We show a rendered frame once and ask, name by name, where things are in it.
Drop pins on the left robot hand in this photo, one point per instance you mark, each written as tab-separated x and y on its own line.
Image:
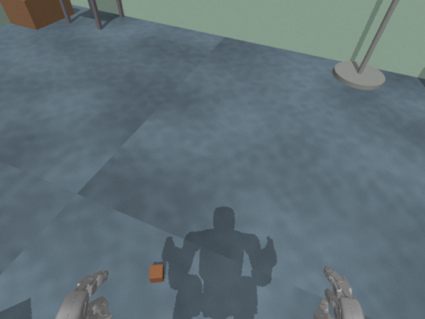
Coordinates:
76	306

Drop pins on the coat stand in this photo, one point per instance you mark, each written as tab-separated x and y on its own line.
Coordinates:
360	75

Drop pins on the right robot hand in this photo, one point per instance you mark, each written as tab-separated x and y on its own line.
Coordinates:
341	300

